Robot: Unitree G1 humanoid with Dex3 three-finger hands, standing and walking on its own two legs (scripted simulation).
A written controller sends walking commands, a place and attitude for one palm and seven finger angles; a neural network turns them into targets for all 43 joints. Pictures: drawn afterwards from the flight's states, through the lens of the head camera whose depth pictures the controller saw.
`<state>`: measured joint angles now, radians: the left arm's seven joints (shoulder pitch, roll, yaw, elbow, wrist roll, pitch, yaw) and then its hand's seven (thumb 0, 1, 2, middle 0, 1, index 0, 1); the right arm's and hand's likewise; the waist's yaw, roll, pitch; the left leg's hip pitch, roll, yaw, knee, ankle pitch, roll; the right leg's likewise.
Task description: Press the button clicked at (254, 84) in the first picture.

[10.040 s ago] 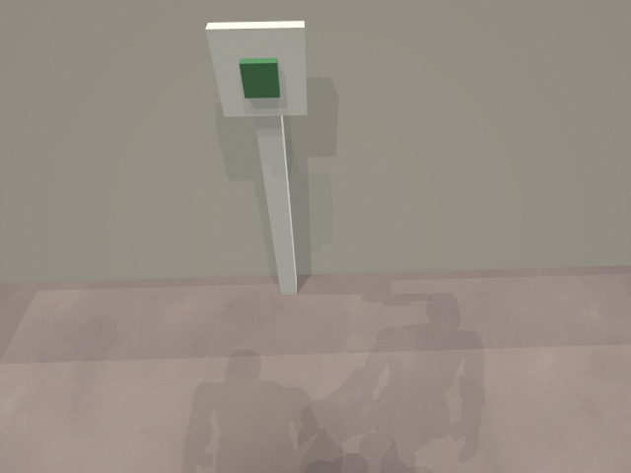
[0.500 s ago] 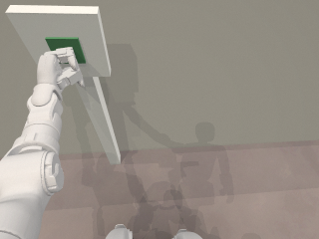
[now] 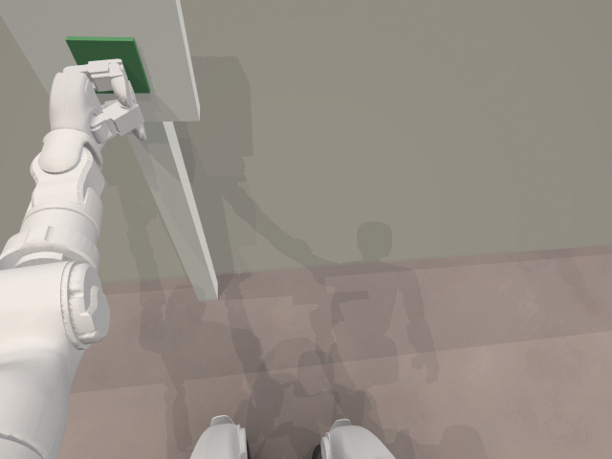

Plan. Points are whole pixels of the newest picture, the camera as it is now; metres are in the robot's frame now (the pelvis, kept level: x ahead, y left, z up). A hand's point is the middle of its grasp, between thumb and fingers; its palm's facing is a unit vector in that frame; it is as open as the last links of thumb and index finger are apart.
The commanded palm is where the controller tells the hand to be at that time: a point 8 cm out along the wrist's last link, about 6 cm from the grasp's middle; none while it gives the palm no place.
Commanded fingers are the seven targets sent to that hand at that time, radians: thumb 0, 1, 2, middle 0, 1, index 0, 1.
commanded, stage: pull the fist back off the button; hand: left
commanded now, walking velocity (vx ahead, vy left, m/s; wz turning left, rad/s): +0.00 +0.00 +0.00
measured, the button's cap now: (112, 61) +0.58 +0.20 +0.16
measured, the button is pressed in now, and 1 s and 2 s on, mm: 13 0 0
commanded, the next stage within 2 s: draw the hand back to the body in 0.90 s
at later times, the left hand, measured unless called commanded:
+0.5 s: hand (145, 132) +0.49 +0.16 +0.13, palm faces +0.04 -1.00 +0.00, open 3.0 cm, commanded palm +0.45 +0.21 +0.13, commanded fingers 0.00 0.90 0.90 -1.30 -1.50 -1.30 -1.50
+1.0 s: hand (127, 174) +0.43 +0.17 +0.12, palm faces +0.04 -1.00 +0.00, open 3.1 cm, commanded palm +0.40 +0.22 +0.13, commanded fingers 0.00 0.90 0.90 -1.30 -1.50 -1.30 -1.50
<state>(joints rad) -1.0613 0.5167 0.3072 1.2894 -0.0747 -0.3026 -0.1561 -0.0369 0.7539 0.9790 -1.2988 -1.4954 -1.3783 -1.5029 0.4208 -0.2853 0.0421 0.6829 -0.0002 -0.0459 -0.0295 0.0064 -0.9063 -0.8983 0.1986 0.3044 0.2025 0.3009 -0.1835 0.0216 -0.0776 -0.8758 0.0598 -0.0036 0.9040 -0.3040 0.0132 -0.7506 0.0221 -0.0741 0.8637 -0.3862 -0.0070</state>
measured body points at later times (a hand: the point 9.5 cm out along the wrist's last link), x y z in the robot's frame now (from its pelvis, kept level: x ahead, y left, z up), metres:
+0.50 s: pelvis +0.03 +0.00 +0.01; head +0.08 +0.00 +0.46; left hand +0.48 +0.21 +0.13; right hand +0.07 -0.26 -0.10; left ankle +0.07 +0.11 -0.69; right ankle +0.02 -0.12 -0.69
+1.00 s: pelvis +0.05 -0.02 +0.02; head +0.08 -0.02 +0.47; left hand +0.42 +0.22 +0.13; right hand +0.19 -0.27 -0.08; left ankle +0.07 +0.11 -0.69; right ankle +0.02 -0.12 -0.69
